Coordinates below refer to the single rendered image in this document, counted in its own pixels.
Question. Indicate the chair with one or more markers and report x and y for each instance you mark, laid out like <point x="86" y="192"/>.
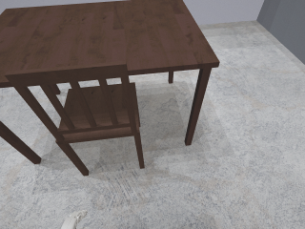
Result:
<point x="90" y="113"/>

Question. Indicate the table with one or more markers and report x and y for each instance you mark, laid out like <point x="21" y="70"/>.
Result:
<point x="152" y="36"/>

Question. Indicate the robot left hand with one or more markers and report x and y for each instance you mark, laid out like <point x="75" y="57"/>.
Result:
<point x="75" y="217"/>

